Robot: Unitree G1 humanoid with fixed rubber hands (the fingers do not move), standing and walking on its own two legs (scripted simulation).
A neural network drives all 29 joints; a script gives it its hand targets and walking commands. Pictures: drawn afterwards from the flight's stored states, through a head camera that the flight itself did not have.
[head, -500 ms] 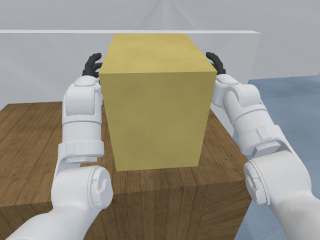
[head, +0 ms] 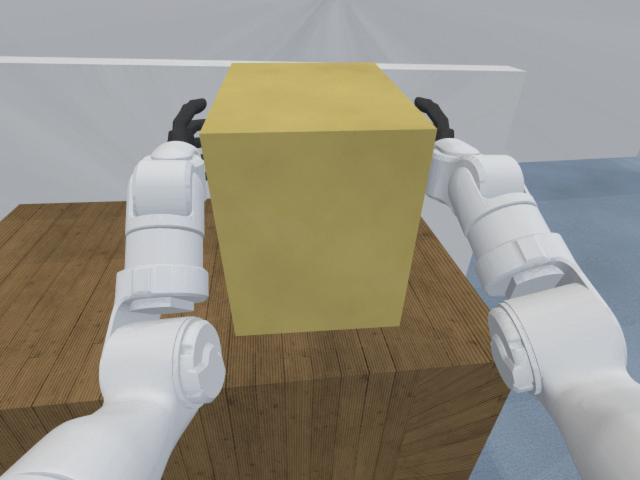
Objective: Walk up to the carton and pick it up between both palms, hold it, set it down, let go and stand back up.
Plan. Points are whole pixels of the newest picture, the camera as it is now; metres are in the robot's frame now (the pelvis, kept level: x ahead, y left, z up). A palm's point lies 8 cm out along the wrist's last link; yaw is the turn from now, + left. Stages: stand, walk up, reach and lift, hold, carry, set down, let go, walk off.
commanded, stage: hold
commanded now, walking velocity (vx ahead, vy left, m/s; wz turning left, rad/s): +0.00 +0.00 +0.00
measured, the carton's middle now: (310, 187) +0.40 +0.01 +0.26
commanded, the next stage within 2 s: set down in 1.56 s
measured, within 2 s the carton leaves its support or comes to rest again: neither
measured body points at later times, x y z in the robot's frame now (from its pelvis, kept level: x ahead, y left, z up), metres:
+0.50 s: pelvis +0.00 +0.00 +0.00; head -0.11 +0.02 +0.44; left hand +0.37 +0.16 +0.32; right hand +0.37 -0.13 +0.32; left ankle +0.07 +0.13 -0.75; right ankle -0.05 -0.12 -0.75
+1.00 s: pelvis +0.00 +0.00 +0.00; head -0.11 +0.02 +0.44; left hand +0.38 +0.16 +0.31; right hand +0.38 -0.13 +0.31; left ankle +0.07 +0.13 -0.75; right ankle -0.05 -0.12 -0.75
